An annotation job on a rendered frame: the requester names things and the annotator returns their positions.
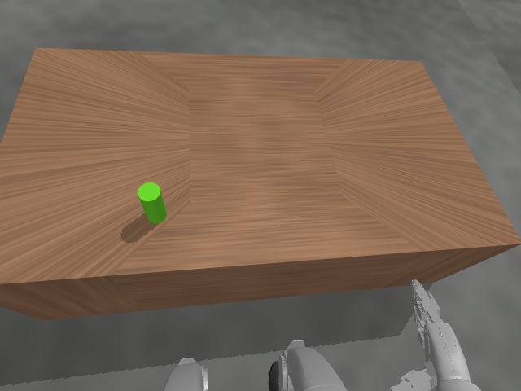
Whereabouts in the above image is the right robot hand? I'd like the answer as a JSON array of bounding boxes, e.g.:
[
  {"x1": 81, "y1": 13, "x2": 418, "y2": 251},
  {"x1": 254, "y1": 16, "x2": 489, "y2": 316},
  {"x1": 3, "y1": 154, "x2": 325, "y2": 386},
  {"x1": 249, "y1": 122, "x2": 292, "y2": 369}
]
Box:
[{"x1": 388, "y1": 279, "x2": 471, "y2": 391}]

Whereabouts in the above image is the can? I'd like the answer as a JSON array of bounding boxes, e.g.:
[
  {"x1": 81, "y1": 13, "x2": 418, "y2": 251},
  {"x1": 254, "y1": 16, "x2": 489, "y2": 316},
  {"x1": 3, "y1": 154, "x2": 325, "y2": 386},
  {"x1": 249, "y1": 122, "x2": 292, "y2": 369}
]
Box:
[{"x1": 138, "y1": 182, "x2": 167, "y2": 223}]

